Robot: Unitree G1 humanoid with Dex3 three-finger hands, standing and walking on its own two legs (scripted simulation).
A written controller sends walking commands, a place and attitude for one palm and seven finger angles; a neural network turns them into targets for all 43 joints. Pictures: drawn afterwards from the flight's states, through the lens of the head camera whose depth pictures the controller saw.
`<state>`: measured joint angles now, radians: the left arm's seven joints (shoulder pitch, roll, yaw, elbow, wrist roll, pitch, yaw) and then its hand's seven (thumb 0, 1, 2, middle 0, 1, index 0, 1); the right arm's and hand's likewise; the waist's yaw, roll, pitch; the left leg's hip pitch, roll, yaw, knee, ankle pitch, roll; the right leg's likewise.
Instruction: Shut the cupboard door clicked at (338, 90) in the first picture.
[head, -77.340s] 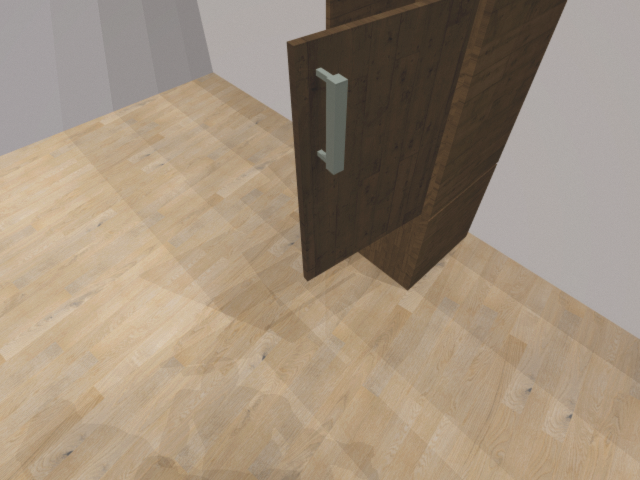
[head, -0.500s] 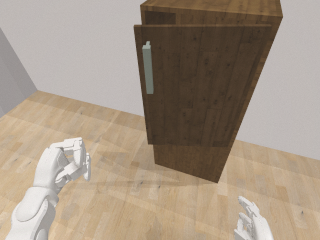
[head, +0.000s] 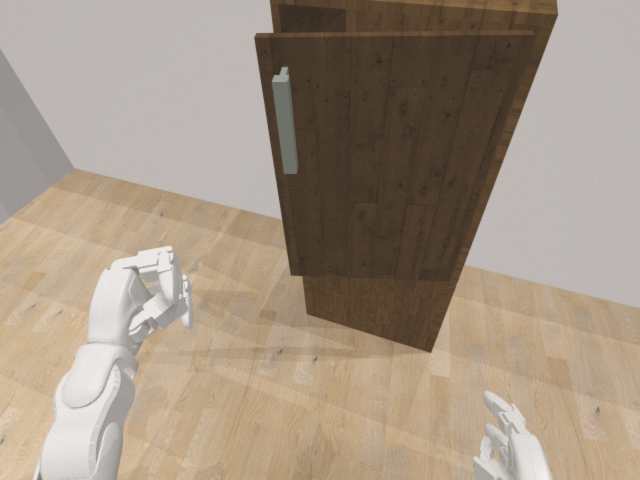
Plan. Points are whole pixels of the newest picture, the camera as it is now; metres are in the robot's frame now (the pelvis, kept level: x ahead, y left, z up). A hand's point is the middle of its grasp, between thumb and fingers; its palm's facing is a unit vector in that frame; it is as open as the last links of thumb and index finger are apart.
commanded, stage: bring the fist close to the handle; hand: left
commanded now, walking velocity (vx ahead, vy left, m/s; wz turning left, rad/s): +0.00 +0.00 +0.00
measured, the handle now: (287, 122) +0.63 +0.12 +0.13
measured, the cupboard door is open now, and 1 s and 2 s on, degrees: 17 17 9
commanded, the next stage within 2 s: push the door shut along its arc in 1.22 s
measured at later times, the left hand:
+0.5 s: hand (256, 207) +0.42 +0.13 +0.13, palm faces -0.01 -1.00 -0.02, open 3.1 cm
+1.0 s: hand (305, 154) +0.53 +0.08 +0.14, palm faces +0.03 -1.00 +0.01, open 3.1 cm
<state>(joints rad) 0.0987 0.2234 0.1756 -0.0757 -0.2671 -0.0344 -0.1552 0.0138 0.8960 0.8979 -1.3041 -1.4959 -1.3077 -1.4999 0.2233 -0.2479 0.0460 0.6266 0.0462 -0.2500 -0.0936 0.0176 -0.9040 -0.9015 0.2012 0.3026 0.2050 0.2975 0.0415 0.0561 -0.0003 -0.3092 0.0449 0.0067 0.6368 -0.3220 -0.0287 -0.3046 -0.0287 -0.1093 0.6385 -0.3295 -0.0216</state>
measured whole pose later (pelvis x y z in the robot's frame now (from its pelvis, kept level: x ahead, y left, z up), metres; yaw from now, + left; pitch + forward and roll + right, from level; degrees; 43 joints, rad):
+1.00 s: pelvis +0.00 +0.02 -0.01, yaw -4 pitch +13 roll +0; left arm -1.06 0.30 0.33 1.21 -0.04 -0.30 0.09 0.01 0.90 0.90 -1.30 -1.50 -1.30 -1.50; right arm 0.46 -0.27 -0.02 0.75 -0.04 -0.06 0.02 0.01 -0.91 -0.90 0.20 0.30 0.20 0.30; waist -0.17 0.03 -0.07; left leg -0.60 0.05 0.08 0.70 -0.33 -0.01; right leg -0.63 -0.02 -0.03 0.70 -0.31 0.00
